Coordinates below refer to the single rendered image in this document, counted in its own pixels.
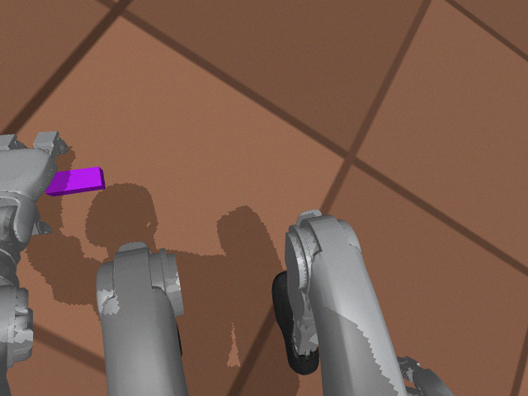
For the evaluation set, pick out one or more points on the left robot hand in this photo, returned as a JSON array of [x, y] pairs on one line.
[[29, 171]]

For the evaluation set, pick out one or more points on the right robot foot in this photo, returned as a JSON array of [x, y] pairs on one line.
[[301, 364]]

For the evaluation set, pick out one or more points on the right robot hand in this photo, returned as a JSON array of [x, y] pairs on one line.
[[427, 383]]

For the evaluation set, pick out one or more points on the small box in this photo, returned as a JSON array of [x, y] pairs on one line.
[[76, 181]]

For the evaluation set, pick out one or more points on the left robot arm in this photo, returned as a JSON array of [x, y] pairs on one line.
[[17, 217]]

